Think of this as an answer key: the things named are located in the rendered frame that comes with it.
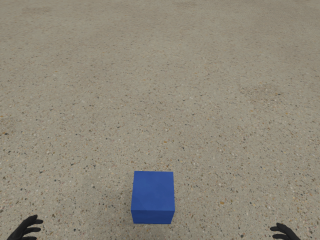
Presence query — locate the left robot hand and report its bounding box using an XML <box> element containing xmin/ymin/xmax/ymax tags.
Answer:
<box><xmin>7</xmin><ymin>214</ymin><xmax>44</xmax><ymax>240</ymax></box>

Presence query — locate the right robot hand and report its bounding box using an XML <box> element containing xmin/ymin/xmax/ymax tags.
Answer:
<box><xmin>270</xmin><ymin>222</ymin><xmax>301</xmax><ymax>240</ymax></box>

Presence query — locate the carton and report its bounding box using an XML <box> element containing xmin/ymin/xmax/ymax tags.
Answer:
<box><xmin>130</xmin><ymin>171</ymin><xmax>175</xmax><ymax>224</ymax></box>

